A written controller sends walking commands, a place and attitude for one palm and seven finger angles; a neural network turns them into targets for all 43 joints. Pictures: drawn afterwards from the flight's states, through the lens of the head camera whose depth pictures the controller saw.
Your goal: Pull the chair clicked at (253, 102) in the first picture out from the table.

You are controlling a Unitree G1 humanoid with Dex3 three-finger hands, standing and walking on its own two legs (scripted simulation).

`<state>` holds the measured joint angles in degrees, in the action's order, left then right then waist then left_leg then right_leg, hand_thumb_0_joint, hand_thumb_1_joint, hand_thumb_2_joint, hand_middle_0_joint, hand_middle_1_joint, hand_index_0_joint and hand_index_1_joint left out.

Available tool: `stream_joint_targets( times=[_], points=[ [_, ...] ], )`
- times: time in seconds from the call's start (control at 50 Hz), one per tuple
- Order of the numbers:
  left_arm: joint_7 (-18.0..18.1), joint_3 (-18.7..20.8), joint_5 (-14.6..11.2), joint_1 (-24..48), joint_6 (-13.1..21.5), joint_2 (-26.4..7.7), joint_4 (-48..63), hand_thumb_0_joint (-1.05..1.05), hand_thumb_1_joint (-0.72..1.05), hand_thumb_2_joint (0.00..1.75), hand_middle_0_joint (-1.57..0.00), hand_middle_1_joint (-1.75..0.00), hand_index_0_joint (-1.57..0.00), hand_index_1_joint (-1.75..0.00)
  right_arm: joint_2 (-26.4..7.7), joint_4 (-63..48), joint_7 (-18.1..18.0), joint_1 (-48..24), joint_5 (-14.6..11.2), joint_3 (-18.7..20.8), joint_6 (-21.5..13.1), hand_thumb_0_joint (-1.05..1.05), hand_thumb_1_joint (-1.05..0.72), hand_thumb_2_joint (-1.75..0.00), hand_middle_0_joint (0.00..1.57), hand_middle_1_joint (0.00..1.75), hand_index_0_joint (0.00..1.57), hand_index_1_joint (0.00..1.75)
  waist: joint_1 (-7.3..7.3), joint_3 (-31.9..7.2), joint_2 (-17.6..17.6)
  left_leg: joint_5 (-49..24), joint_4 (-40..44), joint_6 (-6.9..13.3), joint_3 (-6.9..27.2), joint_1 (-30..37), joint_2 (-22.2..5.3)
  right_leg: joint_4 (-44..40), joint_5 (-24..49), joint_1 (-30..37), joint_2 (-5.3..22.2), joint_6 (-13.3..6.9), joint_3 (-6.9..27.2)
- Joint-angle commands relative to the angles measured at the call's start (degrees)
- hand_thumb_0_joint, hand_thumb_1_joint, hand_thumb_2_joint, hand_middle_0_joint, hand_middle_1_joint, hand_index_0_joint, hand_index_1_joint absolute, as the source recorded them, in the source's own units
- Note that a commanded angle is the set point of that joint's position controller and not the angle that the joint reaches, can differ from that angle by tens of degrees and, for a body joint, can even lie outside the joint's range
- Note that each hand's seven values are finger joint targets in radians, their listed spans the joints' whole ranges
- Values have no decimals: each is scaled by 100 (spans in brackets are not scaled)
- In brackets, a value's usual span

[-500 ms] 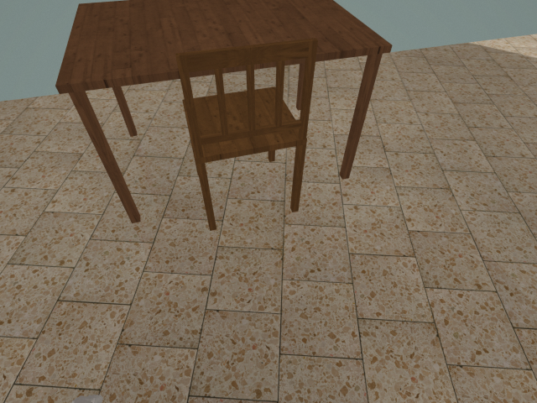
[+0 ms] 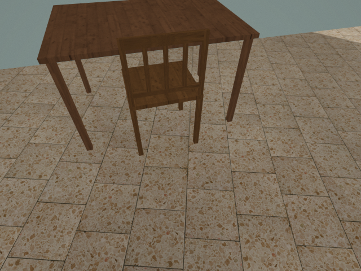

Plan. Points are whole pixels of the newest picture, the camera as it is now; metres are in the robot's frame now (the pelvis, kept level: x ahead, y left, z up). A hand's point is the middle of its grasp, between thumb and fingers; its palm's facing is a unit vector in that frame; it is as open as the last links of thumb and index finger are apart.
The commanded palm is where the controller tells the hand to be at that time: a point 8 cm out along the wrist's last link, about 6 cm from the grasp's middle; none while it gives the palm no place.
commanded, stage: stand and wait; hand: left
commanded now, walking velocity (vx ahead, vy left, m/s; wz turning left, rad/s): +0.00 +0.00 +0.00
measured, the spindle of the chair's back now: (166, 68) +1.06 +0.14 -0.12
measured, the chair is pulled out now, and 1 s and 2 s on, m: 0.00 0.00 0.00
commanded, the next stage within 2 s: look at it before walking up in 0.34 s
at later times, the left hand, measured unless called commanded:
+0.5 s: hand out of the picture +0.08 +0.24 -0.15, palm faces -0.04 -0.94 -0.33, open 7.4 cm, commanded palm none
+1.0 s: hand out of the picture +0.07 +0.24 -0.15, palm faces -0.03 -0.94 -0.33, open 7.4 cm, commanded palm none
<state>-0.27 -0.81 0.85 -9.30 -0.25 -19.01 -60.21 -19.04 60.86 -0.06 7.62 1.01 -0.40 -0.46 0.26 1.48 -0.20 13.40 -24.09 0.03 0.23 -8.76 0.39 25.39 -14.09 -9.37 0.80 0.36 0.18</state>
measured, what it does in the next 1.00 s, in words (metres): stands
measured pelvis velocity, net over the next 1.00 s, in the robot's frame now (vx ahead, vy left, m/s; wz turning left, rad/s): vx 0.00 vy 0.00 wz -0.01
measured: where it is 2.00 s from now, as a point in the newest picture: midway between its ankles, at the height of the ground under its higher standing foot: outside the picture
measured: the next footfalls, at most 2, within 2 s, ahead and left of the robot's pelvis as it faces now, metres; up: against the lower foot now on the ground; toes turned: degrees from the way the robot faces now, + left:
left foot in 1.78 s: +0.05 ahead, +0.12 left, +0.00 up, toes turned -18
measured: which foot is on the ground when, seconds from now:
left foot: down 0.00-1.00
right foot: down 0.00-1.00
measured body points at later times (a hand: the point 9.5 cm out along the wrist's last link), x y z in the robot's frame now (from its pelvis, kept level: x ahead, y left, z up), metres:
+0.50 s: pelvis +0.00 -0.01 +0.00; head -0.01 -0.01 +0.45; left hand +0.08 +0.29 -0.13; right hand +0.07 -0.30 -0.13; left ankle +0.00 +0.12 -0.74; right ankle +0.00 -0.12 -0.74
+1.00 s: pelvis +0.00 +0.00 +0.00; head +0.00 +0.00 +0.45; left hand +0.07 +0.29 -0.13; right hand +0.08 -0.30 -0.13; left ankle +0.00 +0.12 -0.74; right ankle +0.00 -0.12 -0.74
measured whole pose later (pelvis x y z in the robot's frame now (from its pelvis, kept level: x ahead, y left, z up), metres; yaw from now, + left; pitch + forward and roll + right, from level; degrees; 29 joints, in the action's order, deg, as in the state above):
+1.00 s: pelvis +0.00 +0.00 +0.00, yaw +0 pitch -2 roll +0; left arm -0.2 -0.5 0.8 -8.8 0.3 -19.5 -62.4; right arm -18.9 63.6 -0.1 7.5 0.8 -0.6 -0.9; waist 0.2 1.4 -0.4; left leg 11.7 -20.7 -0.5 0.0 -7.0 -0.3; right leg 21.8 -12.2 -7.7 0.1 0.0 0.4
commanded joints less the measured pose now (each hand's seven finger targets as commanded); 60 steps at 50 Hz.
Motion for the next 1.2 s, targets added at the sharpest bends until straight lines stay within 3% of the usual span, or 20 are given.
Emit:
stream_joint_targets(
  times=[0.0,0.44,0.88,1.06,1.08,1.12,1.18],
  points=[
    [98,277,-18,323,164,-1212,354,0,90,90,-20,-30,-20,-30,-1142,-340,-72,-316,-42,209,-135,0,-90,-90,20,30,20,30,-27,-317,-15,-739,474,195,507,-54,-657,-508,695,53,586,-217,543],
    [94,270,-21,357,191,-1229,210,0,90,90,-20,-30,-20,-30,-1134,-117,-60,-257,-41,197,-137,0,-90,-90,20,30,20,30,-24,-250,-18,-729,577,135,485,19,-687,-697,646,-8,600,-225,647],
    [98,271,-21,284,201,-1203,181,0,90,90,-20,-30,-20,-30,-1133,-113,-76,-286,-55,183,-149,0,-90,-90,20,30,20,30,-17,-393,-18,-1122,628,132,499,234,-744,-688,1143,175,590,-198,579],
    [92,292,-20,312,184,-1238,187,0,90,90,-20,-30,-20,-30,-1199,-93,-99,-285,-44,214,-152,0,-90,-90,20,30,20,30,-21,-240,55,-1125,621,116,410,309,-775,-711,1281,59,571,-213,647],
    [91,307,-10,288,148,-1183,217,0,90,90,-20,-30,-20,-30,-1111,-116,-109,-200,-48,218,-131,0,-90,-90,20,30,20,30,-39,-240,10,-1079,535,103,334,319,-798,-631,1339,-21,546,-216,693],
    [108,260,-15,51,17,-732,230,0,90,90,-20,-30,-20,-30,-635,-129,-129,50,-33,164,-65,0,-90,-90,20,30,20,30,-55,-254,45,-1031,332,37,131,286,-816,-387,1484,-198,519,-162,757],
    [101,305,9,-143,-100,-630,418,0,90,90,-20,-30,-20,-30,-578,-336,-166,253,-35,237,24,0,-90,-90,20,30,20,30,-63,-218,38,-865,140,57,38,227,-928,17,1453,-557,380,-159,826]
  ],
)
